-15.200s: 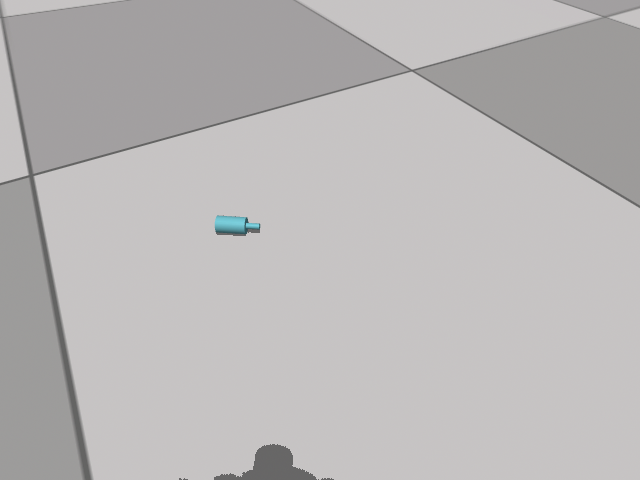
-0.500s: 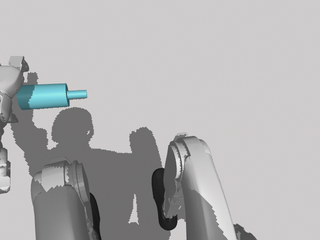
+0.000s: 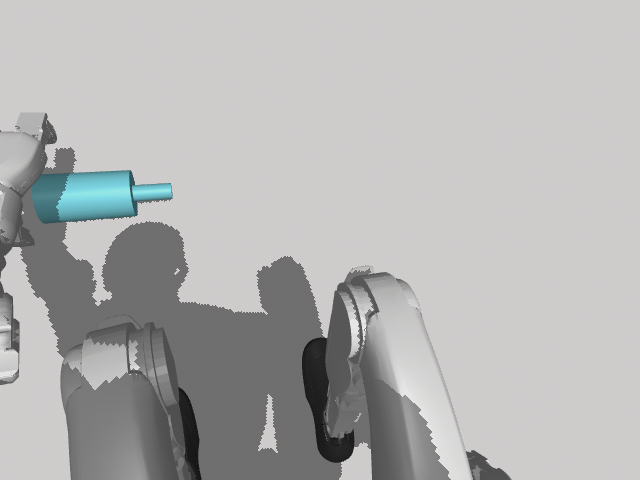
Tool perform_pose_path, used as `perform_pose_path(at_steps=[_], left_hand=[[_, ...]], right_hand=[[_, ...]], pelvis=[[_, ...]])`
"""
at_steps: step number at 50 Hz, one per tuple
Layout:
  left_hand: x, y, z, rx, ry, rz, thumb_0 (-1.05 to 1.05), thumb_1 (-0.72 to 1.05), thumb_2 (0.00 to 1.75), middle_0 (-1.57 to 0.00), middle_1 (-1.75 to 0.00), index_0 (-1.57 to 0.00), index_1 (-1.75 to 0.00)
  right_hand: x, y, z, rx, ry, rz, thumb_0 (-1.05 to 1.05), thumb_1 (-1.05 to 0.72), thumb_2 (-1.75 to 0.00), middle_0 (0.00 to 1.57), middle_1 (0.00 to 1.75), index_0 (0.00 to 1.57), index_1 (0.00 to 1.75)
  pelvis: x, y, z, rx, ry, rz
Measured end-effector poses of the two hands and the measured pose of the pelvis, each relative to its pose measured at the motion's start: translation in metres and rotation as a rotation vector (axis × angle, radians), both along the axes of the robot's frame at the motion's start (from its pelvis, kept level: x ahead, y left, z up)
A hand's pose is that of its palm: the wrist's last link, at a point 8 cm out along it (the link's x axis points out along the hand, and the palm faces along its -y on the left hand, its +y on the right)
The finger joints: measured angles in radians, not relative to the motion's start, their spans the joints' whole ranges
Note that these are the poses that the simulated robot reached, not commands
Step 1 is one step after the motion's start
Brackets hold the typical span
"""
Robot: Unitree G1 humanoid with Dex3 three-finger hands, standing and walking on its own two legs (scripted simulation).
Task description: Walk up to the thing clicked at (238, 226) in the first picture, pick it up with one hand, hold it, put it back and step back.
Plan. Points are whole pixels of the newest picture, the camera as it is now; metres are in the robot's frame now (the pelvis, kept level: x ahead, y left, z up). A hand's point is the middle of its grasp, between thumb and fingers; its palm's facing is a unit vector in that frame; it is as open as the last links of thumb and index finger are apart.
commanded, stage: approach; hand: left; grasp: from above
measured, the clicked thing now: (109, 194) +0.52 +0.20 -0.30
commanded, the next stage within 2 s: close in in 0.70 s
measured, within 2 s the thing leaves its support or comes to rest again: neither
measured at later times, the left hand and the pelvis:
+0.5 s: hand (78, 158) +0.53 +0.21 -0.16, palm faces -0.39 +0.00 -0.92, open 14.1 cm; pelvis +0.00 +0.00 -0.01, yaw -1 degrees
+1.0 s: hand (66, 178) +0.51 +0.23 -0.17, palm faces -0.45 -0.01 -0.89, open 13.6 cm; pelvis +0.00 +0.00 +0.00, yaw -1 degrees
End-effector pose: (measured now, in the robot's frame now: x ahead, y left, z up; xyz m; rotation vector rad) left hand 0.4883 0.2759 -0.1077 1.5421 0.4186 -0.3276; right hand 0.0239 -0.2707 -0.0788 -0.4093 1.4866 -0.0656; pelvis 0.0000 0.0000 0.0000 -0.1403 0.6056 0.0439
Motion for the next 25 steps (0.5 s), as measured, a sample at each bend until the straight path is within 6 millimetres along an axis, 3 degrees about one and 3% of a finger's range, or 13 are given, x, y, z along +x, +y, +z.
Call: perform_pose_path(at_steps=[10,19,25], left_hand=[[0.000,-0.011,-0.007,-0.018,0.013,-0.026,0.00,-0.54,1.02,-0.10,-1.01,-0.09,-1.02],[0.029,-0.057,-0.002,-0.032,-0.073,-0.099,0.00,-0.53,1.03,-0.09,-1.04,-0.09,-1.04],[0.042,-0.066,0.002,-0.006,-0.080,-0.036,0.00,-0.54,1.05,-0.09,-1.03,-0.08,-1.03]], right_hand=[[-0.003,-0.001,-0.001,-0.001,0.006,0.018,0.00,-0.91,-0.90,0.21,0.30,0.21,0.30],[-0.011,-0.002,0.002,-0.012,-0.002,0.004,0.00,-0.91,-0.90,0.21,0.30,0.21,0.30],[-0.022,0.002,0.000,0.017,0.002,-0.033,0.00,-0.91,-0.90,0.21,0.30,0.20,0.30]], pelvis=[[-0.001,-0.001,-0.003,0.004,-0.007,0.000],[0.001,-0.002,-0.007,0.004,0.005,-0.007],[0.002,-0.003,-0.006,0.006,0.011,-0.017]])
